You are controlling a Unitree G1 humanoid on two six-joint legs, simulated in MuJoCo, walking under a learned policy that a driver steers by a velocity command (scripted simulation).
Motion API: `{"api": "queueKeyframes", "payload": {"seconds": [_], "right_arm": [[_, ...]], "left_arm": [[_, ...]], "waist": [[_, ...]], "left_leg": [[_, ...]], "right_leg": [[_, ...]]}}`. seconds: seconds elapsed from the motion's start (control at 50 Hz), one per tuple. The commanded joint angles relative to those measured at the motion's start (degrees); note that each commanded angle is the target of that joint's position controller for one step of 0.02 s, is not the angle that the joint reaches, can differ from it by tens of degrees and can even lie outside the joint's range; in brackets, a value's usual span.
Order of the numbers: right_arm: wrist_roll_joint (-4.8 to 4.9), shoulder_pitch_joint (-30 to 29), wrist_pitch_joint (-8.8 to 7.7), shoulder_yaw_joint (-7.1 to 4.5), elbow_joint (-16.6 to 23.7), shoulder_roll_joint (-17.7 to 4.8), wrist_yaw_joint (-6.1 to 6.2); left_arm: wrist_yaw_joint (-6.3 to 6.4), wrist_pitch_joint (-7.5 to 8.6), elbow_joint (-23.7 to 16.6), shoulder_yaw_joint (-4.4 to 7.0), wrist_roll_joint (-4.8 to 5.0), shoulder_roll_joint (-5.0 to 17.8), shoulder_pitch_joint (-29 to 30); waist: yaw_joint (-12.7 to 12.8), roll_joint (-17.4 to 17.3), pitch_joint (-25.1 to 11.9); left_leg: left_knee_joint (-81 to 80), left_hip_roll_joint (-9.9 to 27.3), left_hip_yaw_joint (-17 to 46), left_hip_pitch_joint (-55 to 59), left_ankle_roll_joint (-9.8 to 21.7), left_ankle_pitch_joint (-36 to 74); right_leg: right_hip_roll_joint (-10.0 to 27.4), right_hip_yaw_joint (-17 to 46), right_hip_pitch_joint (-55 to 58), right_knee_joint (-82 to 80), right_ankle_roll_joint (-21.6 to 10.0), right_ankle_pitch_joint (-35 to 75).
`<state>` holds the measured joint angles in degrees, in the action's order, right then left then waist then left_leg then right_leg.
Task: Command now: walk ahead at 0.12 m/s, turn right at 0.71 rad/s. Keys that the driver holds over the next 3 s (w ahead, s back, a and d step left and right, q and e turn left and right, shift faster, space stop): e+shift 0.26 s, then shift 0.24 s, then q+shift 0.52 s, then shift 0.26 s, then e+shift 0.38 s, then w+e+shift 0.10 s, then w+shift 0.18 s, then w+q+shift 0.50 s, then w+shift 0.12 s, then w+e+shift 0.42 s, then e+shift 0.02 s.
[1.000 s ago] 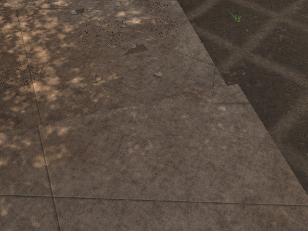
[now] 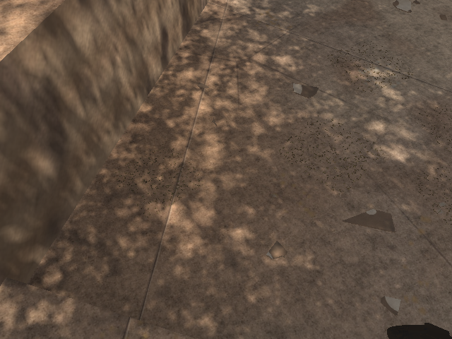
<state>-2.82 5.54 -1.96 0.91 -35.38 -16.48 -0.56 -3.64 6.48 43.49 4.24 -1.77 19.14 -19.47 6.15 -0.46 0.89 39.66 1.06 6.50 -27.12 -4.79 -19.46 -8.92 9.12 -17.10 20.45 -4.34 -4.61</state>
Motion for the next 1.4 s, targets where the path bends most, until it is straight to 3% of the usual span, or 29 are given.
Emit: {"api": "queueKeyframes", "payload": {"seconds": [0.02, 0.08, 0.1, 0.12, 0.14, 0.16, 0.22, 0.32, 0.4, 0.46, 0.48, 0.5, 0.52, 0.56, 0.58, 0.62, 0.66, 0.7, 0.76, 0.86, 0.9, 0.94, 0.96, 0.98, 1.02, 1.08, 1.28, 1.36, 1.4], "right_arm": [[0.74, 5.2, -0.83, -2.76, 1.87, -7.55, 1.64], [2.98, 4.94, -2.15, -3.42, 2.18, -8.31, 2.38], [3.45, 7.33, -2.71, -4.08, 2.23, -10.05, 2.64], [2.85, 9.1, -3.3, -5.74, 3.38, -14.57, 3.06], [0.7, 6.46, -3.89, -6.03, 3.83, -13.4, 2.75], [0.68, 6.03, -4.37, -6.01, 3.89, -11.64, 3.02], [2.4, -0.57, -5.16, -4.61, 5.94, -6.78, 3.6], [0.61, 4.95, -4.17, -7.77, 4.65, -13.31, 4.5], [-0.35, 4.92, -3.44, -9.49, 3.66, -15.44, 2.13], [0.04, 3.67, -3.71, -7.19, 1.74, -9.81, 0.74], [0.05, 9.67, -3.41, -5.9, 2.67, -5.14, 0.53], [-0.16, 11.52, -4.11, -4.64, 3.63, -3.37, 0.76], [0.06, 7.24, -4.07, -4.38, 2.36, -4.08, 0.0], [0.06, 10.09, -3.36, -5.28, -1.78, -6.88, -0.07], [0.51, 12.9, -3.31, -5.14, -3.53, -6.37, -0.73], [0.83, 17.0, -3.77, -5.11, -4.64, -6.6, -2.34], [0.66, 13.86, -4.28, -4.77, -3.01, -6.56, -3.04], [0.67, 11.29, -4.24, -3.97, -1.7, -5.01, -2.23], [-0.28, 10.92, -3.01, -3.32, -1.75, -3.96, -1.54], [0.97, 11.04, -2.4, -4.46, -1.5, -3.78, -4.88], [1.38, 11.52, -3.55, -5.97, -0.82, -5.55, -5.06], [1.89, 17.29, -5.22, -9.05, 0.66, -17.03, -3.66], [-0.03, 20.37, -6.63, -9.26, -2.11, -14.88, -2.8], [-0.05, 19.24, -7.25, -9.1, -2.85, -12.87, -2.46], [1.45, 14.8, -6.41, -7.3, -1.93, -8.53, -2.44], [1.37, 8.15, -4.89, -6.87, 2.02, -8.44, -2.08], [2.17, 8.95, -5.67, -6.44, 5.28, -8.83, -3.0], [4.55, 0.74, -3.91, -2.89, 5.7, -3.87, -6.25], [4.41, 4.57, -2.63, -3.2, 4.11, -5.5, -6.82]], "left_arm": [[0.5, 0.93, -7.99, 1.94, 0.69, 8.06, 4.78], [0.06, -0.2, -7.49, 1.19, 0.69, 6.44, 3.59], [-0.2, -0.48, -7.3, 0.2, 0.51, 4.39, 2.41], [-0.31, -0.46, -9.96, -1.43, -0.71, -0.17, 0.32], [-0.11, -0.41, -8.64, -0.44, -2.16, 3.46, 0.14], [0.57, -1.1, -6.96, 0.47, -2.16, 6.01, -0.43], [1.94, -2.01, -6.09, 0.93, -2.83, 5.96, 1.24], [-2.64, -2.37, -8.58, -2.75, -0.83, -0.9, 9.75], [-2.34, -1.94, -6.52, -1.41, 0.34, 4.28, 7.38], [-1.0, -0.51, -6.52, 0.16, 1.54, 7.18, 6.74], [0.43, -0.04, -7.98, 1.97, 1.63, 13.26, 4.83], [1.29, 0.2, -9.26, 2.68, 1.18, 15.57, 1.12], [2.04, 1.43, -7.78, 2.0, -0.12, 10.76, 0.44], [1.36, 1.25, -9.49, -0.31, 3.1, 2.85, 9.49], [0.89, 0.75, -10.53, -0.69, 4.16, 2.17, 13.6], [0.83, -0.07, -13.52, 0.94, 2.1, 7.47, 19.84], [2.85, -0.8, -12.46, 3.2, 0.78, 12.03, 13.94], [4.79, -1.03, -9.53, 3.63, 0.59, 10.7, 6.8], [6.0, -0.04, -9.68, 2.78, 0.51, 6.37, 10.56], [7.09, -0.25, -11.24, 3.34, -1.19, 7.48, 16.68], [7.2, -0.8, -9.68, 2.62, -1.32, 5.53, 14.41], [7.98, -0.22, -15.49, 0.72, -0.72, -0.03, 13.93], [7.41, -0.37, -14.54, 1.11, -0.48, 2.32, 16.92], [7.64, -0.83, -13.59, 1.63, 0.08, 3.75, 17.7], [8.17, -1.02, -11.65, 2.35, -1.75, 5.72, 14.76], [6.88, -1.98, -8.71, 1.56, -1.01, 4.58, 9.52], [4.59, -3.68, -2.67, -1.35, -0.92, 3.38, 7.83], [-0.22, -2.95, 1.13, -3.79, 0.8, -1.21, 3.5], [-1.07, -1.68, -1.52, -3.03, 1.78, 2.36, 5.25]], "waist": [[-5.39, 5.65, -5.29], [-6.06, 4.56, -6.29], [-6.74, 2.74, -9.32], [-6.09, -10.61, -15.13], [-6.53, -8.09, -9.77], [-6.46, -2.87, -8.64], [-4.57, -6.12, -4.64], [-9.11, -4.35, -3.05], [-7.85, -6.46, -3.34], [-4.1, -4.28, -6.38], [-6.1, 6.84, -15.7], [-3.6, 9.8, -20.91], [-1.94, 4.3, -12.56], [-5.72, 6.95, -7.71], [-7.96, 7.03, -6.79], [-10.75, 6.36, -5.8], [-5.7, 5.82, -4.22], [-2.67, 6.13, -1.87], [-4.05, 6.21, -0.86], [-6.06, 4.21, -0.56], [-6.39, 2.01, -1.64], [-7.21, -14.38, -8.32], [-9.59, -7.95, -4.19], [-9.52, -7.45, -1.79], [-6.86, -6.09, -2.58], [-4.11, -4.08, -2.95], [-9.17, -4.28, -4.22], [-4.18, 1.07, -4.28], [-5.54, -1.28, -6.52]], "left_leg": [[-6.5, -1.73, -1.01, 8.42, 2.0, 3.28], [-20.98, -0.93, -1.4, 16.51, 6.57, 15.54], [-22.32, 4.46, 1.98, 24.16, 12.36, 24.42], [-22.82, 19.78, 20.36, 38.66, 28.8, 38.33], [-25.52, 27.06, 24.27, 38.68, 32.69, 44.26], [-25.62, 24.08, 17.01, 36.0, 28.21, 42.28], [-26.73, 16.17, 0.73, 26.1, 19.7, 38.17], [-25.39, 11.84, -10.07, 24.32, 17.39, 41.32], [-22.32, 16.89, -5.63, 25.43, 17.16, 37.33], [-15.38, 12.92, -9.01, 15.98, 10.42, 25.99], [-3.05, 6.08, -17.32, 9.79, 3.56, 11.3], [7.16, -0.4, -13.49, -2.98, -0.07, -20.52], [10.97, 2.65, -6.57, -7.74, -0.19, -22.99], [13.2, 5.62, -6.35, -3.45, -2.16, -18.92], [14.46, 5.91, -6.67, 3.24, -2.64, -15.38], [15.43, 4.5, -9.22, 11.62, -2.95, -5.07], [12.65, 3.45, -10.48, 5.43, -1.34, -3.68], [11.68, 5.68, -7.11, -2.01, 1.33, -6.28], [6.42, 6.48, -6.09, -1.82, 4.14, -3.56], [-5.64, 2.29, -10.56, 8.68, 8.22, 7.03], [-12.34, 0.23, -9.46, 15.42, 12.06, 16.98], [-24.0, 18.52, 25.33, 31.18, 30.27, 38.43], [-25.24, 17.82, 24.72, 32.42, 27.06, 27.4], [-24.58, 14.85, 19.91, 31.32, 23.25, 23.3], [-24.16, 13.56, 17.05, 27.65, 22.25, 27.04], [-26.4, 11.33, 11.93, 19.89, 21.08, 26.76], [-20.51, 10.37, 15.28, 21.08, 20.45, 19.84], [-13.27, 4.75, 9.26, 9.22, 11.55, 15.36], [-12.93, 2.77, 9.35, 11.66, 9.25, 13.17]], "right_leg": [[16.29, 22.74, 2.35, -4.38, -12.9, 1.4], [13.42, 22.92, 4.19, 0.65, -9.47, 6.94], [11.08, 21.06, 1.15, 4.41, -5.99, 3.16], [2.27, 10.95, -14.19, 13.28, 0.75, -12.54], [1.12, 3.36, -23.16, 24.99, 5.28, -28.74], [4.47, 1.76, -20.93, 32.37, 6.18, -28.4], [7.49, -5.27, -17.19, 43.56, 8.92, -21.52], [12.16, -12.7, -12.69, 27.9, 9.93, -15.87], [10.6, -11.93, -7.22, 13.91, 6.6, -7.07], [8.05, -11.26, 9.38, 3.16, -0.78, 15.48], [20.24, 0.51, 24.16, 4.43, -13.09, 42.36], [32.93, 16.89, 34.71, 3.02, -24.4, 48.77], [31.36, 12.9, 27.75, 2.81, -18.59, 36.66], [25.19, 3.1, 14.39, 2.19, -8.91, 25.17], [23.7, -1.02, 6.23, 2.17, -6.47, 25.82], [21.46, -6.28, -4.31, 1.39, -6.07, 20.92], [24.77, -3.62, 1.67, -0.7, -11.01, 11.1], [30.36, 1.19, 9.0, -3.82, -13.91, 2.63], [31.4, -0.07, 11.41, -6.87, -12.14, -2.12], [28.0, -10.42, 9.7, -5.56, -6.68, -10.22], [26.01, -13.43, 7.83, -0.19, -2.39, -16.96], [7.91, -18.4, -6.84, 22.56, 8.52, -32.5], [7.98, -8.17, -14.74, 26.83, 8.67, -33.16], [9.44, -5.33, -17.75, 32.32, 8.3, -30.15], [10.17, -3.04, -17.42, 40.13, 7.13, -27.78], [11.07, -4.92, -11.84, 38.3, 7.97, -18.15], [13.81, -6.43, -14.26, 26.66, 12.36, -15.53], [15.5, -10.03, 1.87, 9.63, 12.6, 0.87], [14.67, -8.26, 2.72, 10.89, 9.09, 8.66]]}}
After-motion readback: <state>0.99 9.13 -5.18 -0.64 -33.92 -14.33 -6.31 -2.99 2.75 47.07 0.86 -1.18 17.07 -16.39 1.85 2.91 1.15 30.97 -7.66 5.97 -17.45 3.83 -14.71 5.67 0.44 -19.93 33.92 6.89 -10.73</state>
